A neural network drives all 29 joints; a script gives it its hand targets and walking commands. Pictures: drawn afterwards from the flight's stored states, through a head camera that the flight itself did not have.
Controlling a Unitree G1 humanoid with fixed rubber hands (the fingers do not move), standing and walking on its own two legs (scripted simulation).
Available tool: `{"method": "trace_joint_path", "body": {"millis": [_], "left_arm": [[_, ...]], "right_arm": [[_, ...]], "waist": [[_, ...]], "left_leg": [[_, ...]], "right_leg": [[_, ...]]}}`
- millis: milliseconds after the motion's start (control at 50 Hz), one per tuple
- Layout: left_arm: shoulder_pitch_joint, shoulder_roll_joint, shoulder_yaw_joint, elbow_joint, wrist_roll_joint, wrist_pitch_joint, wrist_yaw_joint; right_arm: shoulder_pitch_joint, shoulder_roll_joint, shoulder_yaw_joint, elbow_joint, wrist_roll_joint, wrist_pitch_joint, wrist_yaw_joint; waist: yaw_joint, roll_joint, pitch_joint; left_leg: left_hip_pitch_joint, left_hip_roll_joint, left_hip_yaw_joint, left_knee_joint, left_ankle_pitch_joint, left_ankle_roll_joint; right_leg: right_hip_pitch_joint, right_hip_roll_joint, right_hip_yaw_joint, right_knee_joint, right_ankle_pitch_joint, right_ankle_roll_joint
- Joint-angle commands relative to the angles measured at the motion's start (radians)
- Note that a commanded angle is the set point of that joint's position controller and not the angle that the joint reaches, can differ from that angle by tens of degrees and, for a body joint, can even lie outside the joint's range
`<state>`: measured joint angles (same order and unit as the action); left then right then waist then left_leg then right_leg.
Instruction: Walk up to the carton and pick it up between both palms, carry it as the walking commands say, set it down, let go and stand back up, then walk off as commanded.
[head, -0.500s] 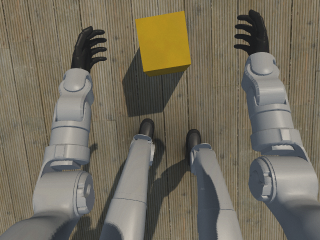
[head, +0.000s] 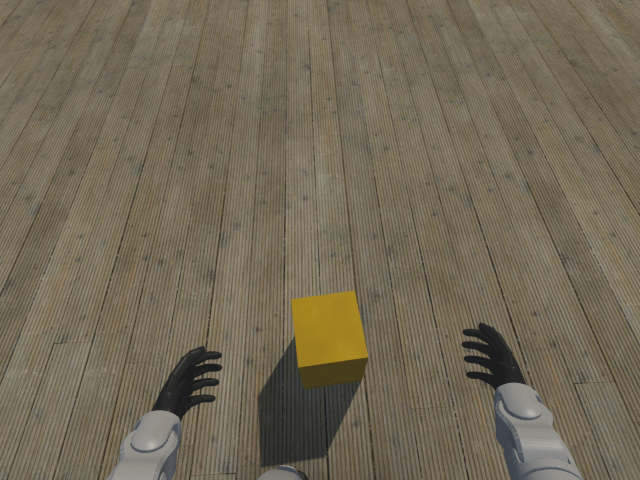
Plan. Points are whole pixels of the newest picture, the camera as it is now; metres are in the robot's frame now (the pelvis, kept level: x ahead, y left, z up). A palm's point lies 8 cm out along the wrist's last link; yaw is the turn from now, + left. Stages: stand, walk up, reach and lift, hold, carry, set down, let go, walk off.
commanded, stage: let go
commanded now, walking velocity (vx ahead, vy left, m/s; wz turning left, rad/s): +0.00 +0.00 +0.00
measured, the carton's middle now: (328, 342) +0.48 +0.05 -0.64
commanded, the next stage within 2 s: stand in 0.72 s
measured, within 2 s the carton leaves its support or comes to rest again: neither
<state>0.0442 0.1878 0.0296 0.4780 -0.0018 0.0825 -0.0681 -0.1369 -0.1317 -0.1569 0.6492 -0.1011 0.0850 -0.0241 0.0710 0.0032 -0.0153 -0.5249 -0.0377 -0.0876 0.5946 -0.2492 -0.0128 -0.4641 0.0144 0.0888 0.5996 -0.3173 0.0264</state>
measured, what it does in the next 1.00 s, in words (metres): stands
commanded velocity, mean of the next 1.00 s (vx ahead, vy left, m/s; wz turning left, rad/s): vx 0.00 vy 0.00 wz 0.00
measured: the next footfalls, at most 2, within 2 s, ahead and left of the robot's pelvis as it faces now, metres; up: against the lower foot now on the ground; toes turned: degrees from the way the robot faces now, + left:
none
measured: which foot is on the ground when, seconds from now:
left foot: down 0.00-1.00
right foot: down 0.00-1.00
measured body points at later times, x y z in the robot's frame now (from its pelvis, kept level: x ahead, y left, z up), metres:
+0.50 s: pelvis +0.05 -0.03 +0.01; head +0.06 -0.02 +0.46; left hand +0.21 +0.21 -0.06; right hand +0.21 -0.26 -0.06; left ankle +0.02 +0.12 -0.73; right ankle -0.01 -0.14 -0.73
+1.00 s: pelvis +0.04 +0.01 +0.01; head +0.00 +0.03 +0.46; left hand +0.17 +0.30 -0.09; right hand +0.16 -0.29 -0.07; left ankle +0.02 +0.12 -0.73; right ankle -0.01 -0.14 -0.73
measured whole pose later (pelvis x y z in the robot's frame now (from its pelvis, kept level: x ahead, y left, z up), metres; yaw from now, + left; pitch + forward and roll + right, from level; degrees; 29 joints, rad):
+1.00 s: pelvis +0.04 +0.01 +0.01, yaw -2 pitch +0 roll +0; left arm 0.28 0.35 0.05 0.72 0.05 0.01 0.01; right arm 0.24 -0.32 -0.06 0.75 -0.04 -0.01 0.00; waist 0.00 -0.04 -0.11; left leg -0.22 -0.03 -0.05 0.54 -0.32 0.01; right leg -0.15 0.01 0.12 0.50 -0.35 0.03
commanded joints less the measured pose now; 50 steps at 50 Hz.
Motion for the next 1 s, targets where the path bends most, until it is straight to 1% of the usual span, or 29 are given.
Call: {"method": "trace_joint_path", "body": {"millis": [0, 20, 40, 60, 120, 140, 180, 240, 320, 340, 360, 380, 400, 440, 480, 580, 640, 660, 680, 700, 720, 740, 760, 780, 800, 820, 840, 940, 980], "left_arm": [[-0.073, 0.090, 0.025, -0.155, -0.013, -0.037, 0.008], [-0.008, 0.101, 0.029, -0.179, -0.009, -0.048, 0.004], [-0.018, 0.102, 0.014, -0.167, -0.020, -0.044, -0.001], [0.096, 0.078, 0.024, -0.149, -0.002, -0.042, -0.001], [0.078, 0.120, 0.032, -0.202, 0.002, -0.055, 0.000], [0.122, 0.121, 0.044, -0.155, 0.019, -0.053, 0.004], [0.145, 0.139, 0.039, -0.196, 0.012, -0.059, -0.002], [0.163, 0.162, 0.053, -0.167, -0.013, -0.058, -0.005], [0.158, 0.153, 0.017, -0.155, -0.003, -0.023, -0.003], [0.189, 0.149, 0.014, -0.161, -0.016, -0.019, -0.004], [0.169, 0.155, 0.035, -0.195, 0.003, -0.023, -0.001], [0.131, 0.146, 0.021, -0.178, -0.011, -0.019, -0.004], [0.194, 0.178, 0.034, -0.142, 0.013, -0.004, 0.006], [0.189, 0.160, 0.039, -0.171, 0.009, 0.032, 0.023], [0.152, 0.139, 0.028, -0.162, -0.001, 0.054, 0.030], [0.139, 0.166, 0.016, -0.185, -0.017, 0.067, 0.050], [0.123, 0.109, -0.005, -0.151, -0.023, 0.078, 0.060], [0.118, 0.116, 0.022, -0.182, -0.006, 0.088, 0.073], [0.120, 0.110, 0.004, -0.172, -0.018, 0.086, 0.068], [0.164, 0.280, 0.065, -0.017, 0.042, 0.020, 0.089], [0.163, 0.277, 0.051, 0.002, 0.041, -0.020, 0.093], [0.143, 0.260, 0.040, 0.014, 0.046, -0.031, 0.100], [0.136, 0.238, 0.044, 0.015, 0.047, -0.053, 0.098], [0.143, 0.262, 0.048, 0.038, 0.044, -0.063, 0.101], [0.130, 0.241, 0.045, 0.053, 0.052, -0.071, 0.092], [0.122, 0.246, 0.033, 0.064, 0.055, -0.076, 0.091], [0.141, 0.226, 0.043, 0.081, 0.050, -0.079, 0.090], [0.159, 0.269, 0.046, 0.144, 0.062, -0.105, 0.080], [0.181, 0.272, 0.050, 0.168, 0.039, -0.111, 0.079]], "right_arm": [[-0.031, -0.102, 0.023, -0.178, 0.036, -0.042, 0.035], [0.052, -0.101, 0.031, -0.202, 0.041, -0.049, 0.040], [0.023, -0.113, 0.042, -0.234, 0.045, -0.053, 0.038], [0.119, -0.114, 0.056, -0.267, 0.053, -0.058, 0.048], [0.158, -0.110, 0.083, -0.296, 0.074, -0.074, 0.051], [0.185, -0.124, 0.093, -0.331, 0.066, -0.074, 0.055], [0.236, -0.133, 0.099, -0.364, 0.074, -0.080, 0.057], [0.306, -0.161, 0.054, -0.339, 0.050, -0.068, 0.042], [0.325, -0.150, 0.110, -0.298, 0.088, -0.037, 0.054], [0.349, -0.155, 0.109, -0.317, 0.092, -0.040, 0.051], [0.325, -0.161, 0.101, -0.331, 0.090, -0.043, 0.055], [0.275, -0.145, 0.131, -0.351, 0.100, -0.039, 0.059], [0.353, -0.116, 0.137, -0.256, 0.104, -0.017, 0.060], [0.364, -0.165, 0.116, -0.276, 0.101, -0.034, 0.052], [0.321, -0.187, 0.115, -0.277, 0.101, -0.028, 0.051], [0.351, -0.200, 0.081, -0.264, 0.115, -0.062, 0.024], [0.315, -0.165, 0.114, -0.237, 0.118, -0.054, 0.027], [0.344, -0.158, 0.101, -0.212, 0.126, -0.060, 0.033], [0.356, -0.151, 0.122, -0.229, 0.133, -0.060, 0.026], [0.361, -0.322, 0.074, -0.087, 0.054, -0.063, 0.016], [0.402, -0.332, 0.056, -0.067, 0.061, -0.067, 0.013], [0.365, -0.357, 0.052, -0.045, 0.054, -0.081, 0.013], [0.363, -0.338, 0.053, -0.057, 0.062, -0.083, 0.011], [0.330, -0.326, 0.061, -0.050, 0.054, -0.093, 0.010], [0.335, -0.333, 0.064, -0.042, 0.051, -0.102, 0.007], [0.319, -0.326, 0.066, -0.024, 0.058, -0.107, 0.007], [0.292, -0.329, 0.060, -0.036, 0.055, -0.116, 0.013], [0.290, -0.351, 0.061, 0.015, 0.061, -0.125, 0.016], [0.307, -0.354, 0.057, 0.040, 0.057, -0.126, 0.008]], "waist": [[-0.008, 0.033, -0.121], [-0.020, 0.053, -0.183], [-0.027, -0.013, -0.120], [-0.029, 0.038, -0.164], [-0.002, 0.018, -0.108], [-0.006, -0.052, -0.122], [-0.029, -0.039, -0.131], [-0.065, -0.171, -0.115], [-0.064, -0.062, -0.013], [-0.091, -0.041, 0.001], [-0.072, -0.005, -0.049], [-0.060, -0.069, -0.040], [-0.025, -0.028, 0.034], [-0.061, -0.034, -0.001], [-0.044, -0.059, 0.004], [-0.078, -0.059, -0.096], [-0.049, -0.024, -0.075], [-0.072, 0.047, -0.082], [-0.062, 0.016, -0.100], [-0.019, -0.092, -0.156], [-0.051, -0.125, -0.174], [-0.052, -0.068, -0.190], [-0.069, 0.004, -0.214], [-0.044, -0.053, -0.173], [-0.065, 0.045, -0.197], [-0.060, 0.019, -0.140], [-0.058, 0.112, -0.140], [-0.065, -0.006, 0.007], [-0.071, 0.056, 0.015]], "left_leg": [[0.326, 0.017, 0.079, -0.155, 0.062, -0.038], [0.394, 0.021, 0.083, -0.156, 0.124, -0.041], [0.353, -0.004, 0.101, -0.129, 0.126, -0.032], [0.432, -0.006, 0.098, -0.157, 0.184, -0.030], [0.445, -0.025, 0.103, -0.160, 0.173, -0.026], [0.485, -0.021, 0.098, -0.169, 0.237, -0.015], [0.509, -0.031, 0.114, -0.153, 0.317, -0.019], [0.506, -0.045, 0.112, -0.164, 0.311, 0.000], [0.526, -0.050, 0.123, -0.181, 0.310, -0.004], [0.546, -0.052, 0.131, -0.176, 0.350, -0.019], [0.552, -0.050, 0.121, -0.163, 0.355, -0.020], [0.495, -0.045, 0.103, -0.157, 0.326, -0.005], [0.481, -0.045, 0.116, -0.188, 0.314, -0.007], [0.455, -0.066, 0.131, -0.176, 0.326, -0.025], [0.464, -0.057, 0.119, -0.176, 0.338, -0.016], [0.430, -0.072, 0.097, -0.150, 0.371, -0.022], [0.457, -0.046, 0.064, -0.162, 0.453, -0.020], [0.442, -0.053, 0.052, -0.159, 0.476, -0.045], [0.460, -0.049, 0.051, -0.148, 0.460, -0.018], [0.381, 0.062, 0.047, -0.079, 0.558, -0.012], [0.412, 0.073, 0.031, -0.078, 0.539, 0.010], [0.465, 0.078, 0.026, -0.057, 0.555, 0.018], [0.445, 0.077, 0.020, -0.074, 0.502, 0.020], [0.414, 0.079, 0.029, -0.090, 0.460, 0.019], [0.409, 0.096, 0.018, -0.114, 0.425, 0.012], [0.368, 0.084, -0.003, -0.129, 0.357, 0.017], [0.347, 0.108, -0.022, -0.141, 0.275, 0.021], [0.262, 0.113, -0.061, -0.176, 0.107, 0.056], [0.287, 0.135, -0.084, -0.205, 0.186, 0.062]], "right_leg": [[0.026, 0.045, -0.108, -0.169, -0.033, -0.022], [0.107, 0.044, -0.116, -0.159, 0.038, -0.017], [0.076, 0.023, -0.092, -0.187, 0.048, -0.011], [0.142, 0.027, -0.091, -0.195, 0.105, -0.017], [0.200, 0.025, -0.088, -0.216, 0.102, -0.012], [0.245, 0.025, -0.092, -0.220, 0.175, 0.005], [0.289, 0.018, -0.086, -0.220, 0.279, 0.007], [0.353, 0.019, -0.077, -0.219, 0.397, 0.040], [0.281, 0.008, -0.073, -0.247, 0.377, 0.041], [0.288, 0.013, -0.074, -0.245, 0.423, 0.031], [0.311, 0.008, -0.058, -0.240, 0.438, 0.026], [0.333, 0.001, -0.065, -0.225, 0.436, 0.032], [0.361, -0.001, -0.070, -0.237, 0.419, 0.040], [0.360, 0.004, -0.057, -0.232, 0.493, 0.038], [0.320, 0.012, -0.046, -0.244, 0.453, 0.030], [0.360, 0.022, -0.055, -0.192, 0.611, 0.027], [0.271, 0.047, -0.080, -0.198, 0.486, 0.014], [0.281, 0.031, -0.075, -0.195, 0.478, 0.005], [0.262, 0.042, -0.066, -0.198, 0.498, 0.005], [0.344, -0.016, -0.066, -0.154, 0.461, 0.009], [0.363, -0.033, -0.037, -0.132, 0.488, -0.002], [0.326, -0.045, -0.027, -0.145, 0.498, 0.000], [0.340, -0.042, -0.009, -0.134, 0.425, -0.017], [0.324, -0.047, -0.018, -0.154, 0.383, -0.010], [0.331, -0.055, -0.005, -0.141, 0.329, -0.009], [0.310, -0.050, 0.015, -0.157, 0.268, -0.010], [0.287, -0.053, 0.011, -0.153, 0.184, -0.011], [0.223, -0.037, 0.035, -0.170, 0.138, -0.032], [0.206, -0.034, 0.031, -0.139, 0.151, -0.039]]}}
